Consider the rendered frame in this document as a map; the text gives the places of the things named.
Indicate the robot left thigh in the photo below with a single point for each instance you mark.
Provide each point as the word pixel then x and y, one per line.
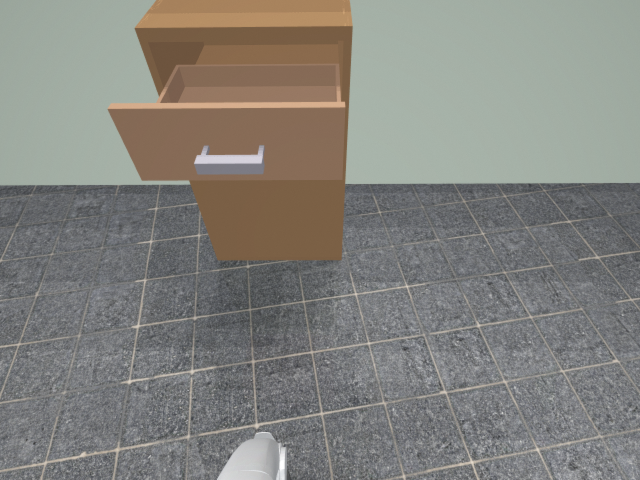
pixel 257 459

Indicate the cabinet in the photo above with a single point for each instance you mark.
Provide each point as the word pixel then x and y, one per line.
pixel 259 219

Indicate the drawer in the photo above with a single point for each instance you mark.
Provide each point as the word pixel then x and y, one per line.
pixel 294 110

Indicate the left robot shin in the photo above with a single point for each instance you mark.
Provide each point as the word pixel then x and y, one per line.
pixel 263 435

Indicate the handle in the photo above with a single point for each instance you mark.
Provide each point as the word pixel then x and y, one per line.
pixel 229 164

